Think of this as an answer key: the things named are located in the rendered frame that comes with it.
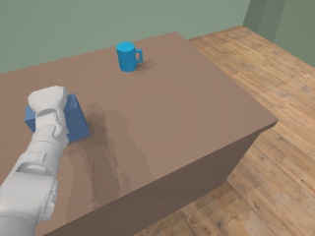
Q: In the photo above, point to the left robot forearm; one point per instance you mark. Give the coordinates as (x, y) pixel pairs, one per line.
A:
(46, 147)

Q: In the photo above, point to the left robot upper arm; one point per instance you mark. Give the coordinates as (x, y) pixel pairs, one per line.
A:
(28, 199)

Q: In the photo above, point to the robot left hand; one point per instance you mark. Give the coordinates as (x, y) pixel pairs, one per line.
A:
(53, 96)

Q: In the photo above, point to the sponge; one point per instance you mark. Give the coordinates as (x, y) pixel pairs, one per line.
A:
(76, 122)

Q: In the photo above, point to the table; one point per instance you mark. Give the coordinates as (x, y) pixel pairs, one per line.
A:
(161, 136)

